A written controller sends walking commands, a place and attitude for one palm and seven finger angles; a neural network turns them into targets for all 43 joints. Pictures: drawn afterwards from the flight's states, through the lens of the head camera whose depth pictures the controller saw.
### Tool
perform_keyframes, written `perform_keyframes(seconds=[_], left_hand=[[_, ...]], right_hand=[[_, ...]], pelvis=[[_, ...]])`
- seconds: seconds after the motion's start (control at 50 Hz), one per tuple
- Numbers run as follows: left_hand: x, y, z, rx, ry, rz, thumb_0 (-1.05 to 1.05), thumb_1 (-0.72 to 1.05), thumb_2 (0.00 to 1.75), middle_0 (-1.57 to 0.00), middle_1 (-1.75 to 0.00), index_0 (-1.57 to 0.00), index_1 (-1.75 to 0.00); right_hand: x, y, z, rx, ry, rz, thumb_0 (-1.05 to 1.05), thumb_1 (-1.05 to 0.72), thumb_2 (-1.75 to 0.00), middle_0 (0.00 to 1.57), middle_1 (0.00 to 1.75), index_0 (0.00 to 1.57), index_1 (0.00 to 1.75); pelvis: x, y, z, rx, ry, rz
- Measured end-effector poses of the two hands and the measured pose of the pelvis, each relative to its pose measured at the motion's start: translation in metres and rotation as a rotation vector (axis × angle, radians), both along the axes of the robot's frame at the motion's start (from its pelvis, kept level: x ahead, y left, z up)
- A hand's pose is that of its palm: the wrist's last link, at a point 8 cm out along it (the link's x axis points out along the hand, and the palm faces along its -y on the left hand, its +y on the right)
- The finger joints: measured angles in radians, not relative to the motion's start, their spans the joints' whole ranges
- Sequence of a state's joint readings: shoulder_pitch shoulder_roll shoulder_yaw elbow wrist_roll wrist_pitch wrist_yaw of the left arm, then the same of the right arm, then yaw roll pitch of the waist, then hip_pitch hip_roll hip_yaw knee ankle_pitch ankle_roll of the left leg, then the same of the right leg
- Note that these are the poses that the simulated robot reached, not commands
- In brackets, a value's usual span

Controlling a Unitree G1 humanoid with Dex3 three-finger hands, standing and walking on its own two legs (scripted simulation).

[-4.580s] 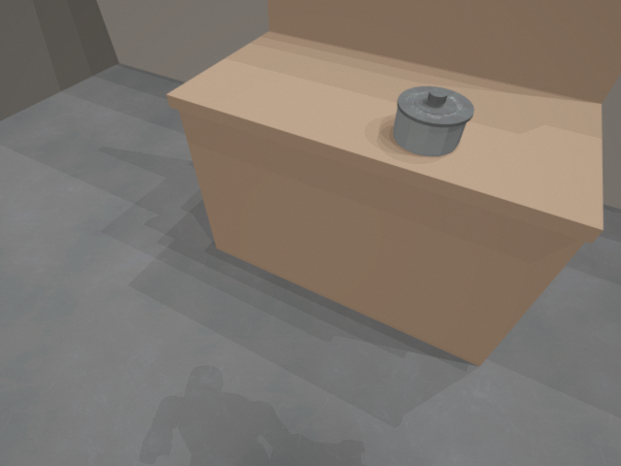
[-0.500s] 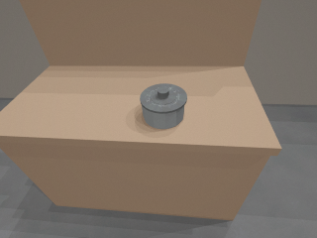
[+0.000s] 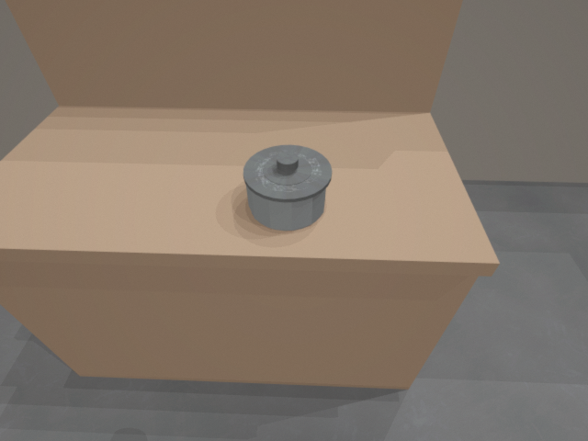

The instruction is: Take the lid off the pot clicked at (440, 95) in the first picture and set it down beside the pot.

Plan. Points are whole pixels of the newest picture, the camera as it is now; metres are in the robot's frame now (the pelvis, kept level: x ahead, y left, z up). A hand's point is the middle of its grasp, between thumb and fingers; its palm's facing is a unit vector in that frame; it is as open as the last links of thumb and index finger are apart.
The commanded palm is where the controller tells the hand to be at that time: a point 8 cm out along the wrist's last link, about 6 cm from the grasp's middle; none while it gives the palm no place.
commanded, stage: look again from close up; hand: left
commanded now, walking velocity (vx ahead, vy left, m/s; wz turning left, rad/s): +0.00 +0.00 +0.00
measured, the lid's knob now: (287, 161) +0.60 +0.03 +0.07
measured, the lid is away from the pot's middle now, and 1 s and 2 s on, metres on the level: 0.00 0.00 0.00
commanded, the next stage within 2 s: shuffle to correct the standing spot in 1.34 s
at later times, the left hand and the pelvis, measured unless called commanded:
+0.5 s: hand out of the picture -0.01 +0.14 -0.16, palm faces +0.05 -0.98 -0.18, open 7.4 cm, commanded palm none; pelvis +0.04 -0.02 +0.01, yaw +1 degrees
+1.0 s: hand out of the picture +0.07 +0.14 -0.16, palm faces +0.04 -0.98 -0.21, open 7.4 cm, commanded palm none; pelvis +0.08 -0.03 +0.01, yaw +1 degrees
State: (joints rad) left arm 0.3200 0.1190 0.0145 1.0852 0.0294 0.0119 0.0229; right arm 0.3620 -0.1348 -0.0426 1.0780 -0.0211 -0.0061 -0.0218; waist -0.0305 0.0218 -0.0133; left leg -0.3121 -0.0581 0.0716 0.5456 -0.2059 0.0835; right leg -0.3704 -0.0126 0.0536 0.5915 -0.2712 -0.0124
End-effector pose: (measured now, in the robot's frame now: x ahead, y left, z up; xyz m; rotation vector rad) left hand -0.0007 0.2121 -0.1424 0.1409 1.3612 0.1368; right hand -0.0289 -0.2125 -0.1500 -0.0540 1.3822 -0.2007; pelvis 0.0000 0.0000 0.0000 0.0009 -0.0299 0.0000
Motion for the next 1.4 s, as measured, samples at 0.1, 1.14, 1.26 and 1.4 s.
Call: perform_keyframes(seconds=[0.1,1.14,1.26,1.4], left_hand=[[0.000,0.003,0.005,0.013,-0.011,0.017,0.01,0.91,0.89,-0.20,-0.30,-0.20,-0.30],[0.071,-0.025,0.015,0.025,0.015,0.022,0.01,0.91,0.89,-0.20,-0.30,-0.20,-0.30],[0.067,-0.026,0.014,0.014,0.023,0.025,0.01,0.91,0.89,-0.20,-0.30,-0.20,-0.30],[0.060,-0.028,0.012,-0.001,0.039,0.029,0.01,0.91,0.89,-0.20,-0.30,-0.20,-0.30]], right_hand=[[0.000,0.003,0.001,0.013,0.038,0.013,0.01,-0.91,-0.90,0.20,0.30,0.19,0.30],[0.101,-0.031,0.012,-0.002,0.017,0.070,0.01,-0.91,-0.90,0.20,0.30,0.19,0.30],[0.101,-0.029,0.013,-0.003,0.020,0.070,0.01,-0.91,-0.90,0.20,0.30,0.19,0.30],[0.097,-0.024,0.014,-0.002,0.030,0.072,0.00,-0.91,-0.90,0.20,0.30,0.19,0.30]], pelvis=[[0.005,-0.001,0.004,0.008,-0.008,0.002],[0.078,-0.031,0.014,0.007,0.018,0.010],[0.078,-0.030,0.014,0.006,0.016,0.011],[0.078,-0.027,0.014,0.004,0.014,0.012]])
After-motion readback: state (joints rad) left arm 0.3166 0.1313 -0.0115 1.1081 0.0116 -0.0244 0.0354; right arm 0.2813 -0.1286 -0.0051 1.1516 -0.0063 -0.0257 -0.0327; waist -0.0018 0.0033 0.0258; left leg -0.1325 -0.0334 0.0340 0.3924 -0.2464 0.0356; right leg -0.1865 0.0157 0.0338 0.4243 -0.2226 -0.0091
